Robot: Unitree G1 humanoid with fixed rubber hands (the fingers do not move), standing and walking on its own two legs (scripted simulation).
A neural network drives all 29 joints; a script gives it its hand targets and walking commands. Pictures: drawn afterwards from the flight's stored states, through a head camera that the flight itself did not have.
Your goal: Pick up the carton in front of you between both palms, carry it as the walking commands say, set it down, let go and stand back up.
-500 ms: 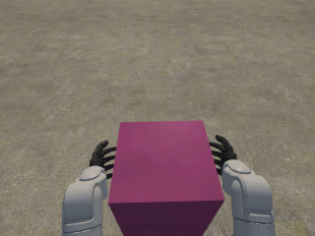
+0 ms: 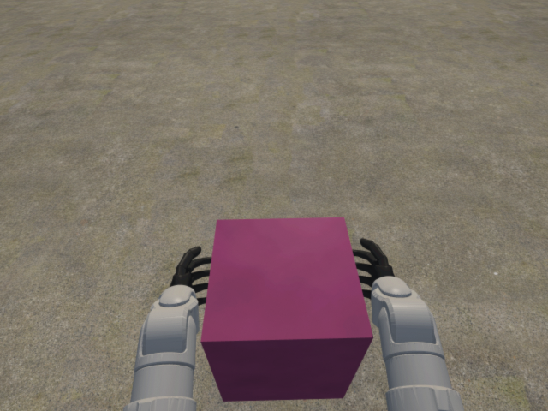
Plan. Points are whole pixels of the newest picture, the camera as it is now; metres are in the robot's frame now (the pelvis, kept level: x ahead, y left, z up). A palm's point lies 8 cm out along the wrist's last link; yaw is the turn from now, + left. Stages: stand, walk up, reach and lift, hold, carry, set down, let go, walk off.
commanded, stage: carry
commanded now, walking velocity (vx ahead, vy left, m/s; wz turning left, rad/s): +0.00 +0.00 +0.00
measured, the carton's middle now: (282, 311) +0.29 +0.00 -0.05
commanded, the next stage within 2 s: hold in 0.38 s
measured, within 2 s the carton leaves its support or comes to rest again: neither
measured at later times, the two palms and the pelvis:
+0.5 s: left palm (181, 305) +0.27 +0.15 +0.04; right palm (387, 297) +0.27 -0.15 +0.04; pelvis -0.02 +0.00 +0.01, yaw -1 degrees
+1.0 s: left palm (174, 324) +0.23 +0.15 +0.05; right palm (400, 329) +0.21 -0.15 +0.06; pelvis -0.07 +0.02 +0.00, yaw -4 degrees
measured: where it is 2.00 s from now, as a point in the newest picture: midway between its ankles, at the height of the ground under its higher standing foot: outside the picture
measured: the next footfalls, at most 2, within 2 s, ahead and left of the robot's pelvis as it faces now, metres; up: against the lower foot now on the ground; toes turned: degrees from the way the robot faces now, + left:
none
